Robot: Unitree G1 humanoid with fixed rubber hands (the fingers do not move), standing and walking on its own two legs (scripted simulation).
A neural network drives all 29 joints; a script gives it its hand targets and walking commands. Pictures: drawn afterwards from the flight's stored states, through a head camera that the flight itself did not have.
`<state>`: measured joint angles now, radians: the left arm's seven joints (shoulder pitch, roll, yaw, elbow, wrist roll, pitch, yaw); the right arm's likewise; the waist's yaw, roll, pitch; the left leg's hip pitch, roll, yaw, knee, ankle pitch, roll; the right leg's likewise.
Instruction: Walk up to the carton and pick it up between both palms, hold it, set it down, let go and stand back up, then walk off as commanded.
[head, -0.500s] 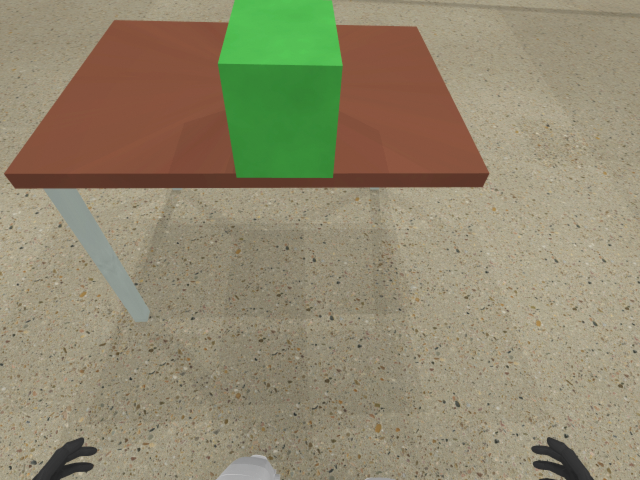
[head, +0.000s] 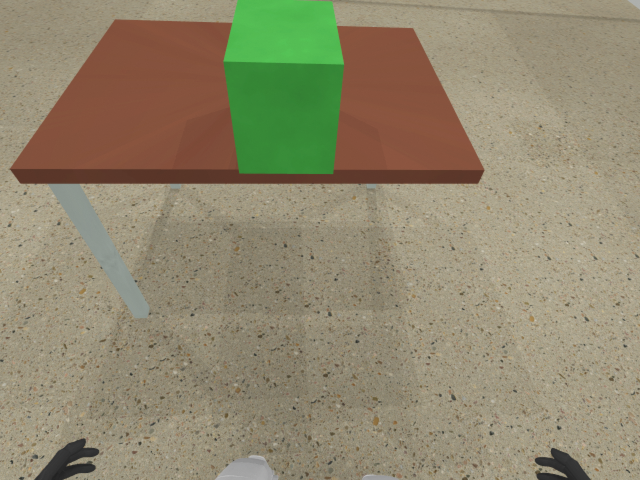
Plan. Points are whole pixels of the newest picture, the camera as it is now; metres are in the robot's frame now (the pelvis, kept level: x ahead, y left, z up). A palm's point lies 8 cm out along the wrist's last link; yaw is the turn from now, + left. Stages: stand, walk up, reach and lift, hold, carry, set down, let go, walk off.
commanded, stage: walk off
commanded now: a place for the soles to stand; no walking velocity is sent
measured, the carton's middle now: (286, 86) +0.83 +0.11 +0.05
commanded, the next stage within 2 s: stand in 0.14 s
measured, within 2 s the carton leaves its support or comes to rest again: neither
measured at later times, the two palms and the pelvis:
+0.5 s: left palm out of the picture +0.12 +0.32 -0.08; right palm out of the picture +0.14 -0.33 -0.08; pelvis +0.01 +0.00 +0.00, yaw +0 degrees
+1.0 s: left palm out of the picture +0.12 +0.32 -0.08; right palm out of the picture +0.14 -0.33 -0.08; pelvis +0.01 +0.00 +0.00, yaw +0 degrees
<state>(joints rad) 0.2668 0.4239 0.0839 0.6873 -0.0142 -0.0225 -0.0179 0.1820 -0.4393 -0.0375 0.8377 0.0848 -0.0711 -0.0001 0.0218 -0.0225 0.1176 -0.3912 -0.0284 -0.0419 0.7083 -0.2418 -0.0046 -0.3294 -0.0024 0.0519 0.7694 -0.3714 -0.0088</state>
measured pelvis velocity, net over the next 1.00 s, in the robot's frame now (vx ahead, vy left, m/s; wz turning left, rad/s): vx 0.01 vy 0.00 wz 0.00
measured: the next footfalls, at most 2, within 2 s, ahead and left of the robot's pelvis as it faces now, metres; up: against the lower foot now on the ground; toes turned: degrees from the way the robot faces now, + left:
none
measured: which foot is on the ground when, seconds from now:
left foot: down 0.00-1.00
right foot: down 0.00-1.00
